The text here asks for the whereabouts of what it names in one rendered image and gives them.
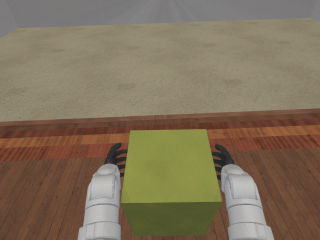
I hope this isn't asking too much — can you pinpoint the robot right forearm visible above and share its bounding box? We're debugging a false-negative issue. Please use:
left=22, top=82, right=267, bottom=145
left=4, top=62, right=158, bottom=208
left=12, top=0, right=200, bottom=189
left=221, top=164, right=274, bottom=240

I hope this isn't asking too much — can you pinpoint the robot left forearm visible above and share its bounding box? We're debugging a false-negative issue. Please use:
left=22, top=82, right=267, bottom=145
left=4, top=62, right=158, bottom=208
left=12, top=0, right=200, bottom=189
left=77, top=163, right=121, bottom=240

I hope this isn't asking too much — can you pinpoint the carton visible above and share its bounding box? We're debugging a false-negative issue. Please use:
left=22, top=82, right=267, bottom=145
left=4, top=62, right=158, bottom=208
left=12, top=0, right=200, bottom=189
left=120, top=129, right=223, bottom=236

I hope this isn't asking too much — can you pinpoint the robot right hand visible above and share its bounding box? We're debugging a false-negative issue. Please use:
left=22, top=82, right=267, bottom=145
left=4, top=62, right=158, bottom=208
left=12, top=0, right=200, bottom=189
left=211, top=144, right=234, bottom=180

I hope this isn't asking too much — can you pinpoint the robot left hand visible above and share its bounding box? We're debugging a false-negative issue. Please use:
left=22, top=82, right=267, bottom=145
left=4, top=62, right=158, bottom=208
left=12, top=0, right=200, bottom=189
left=104, top=142, right=128, bottom=177

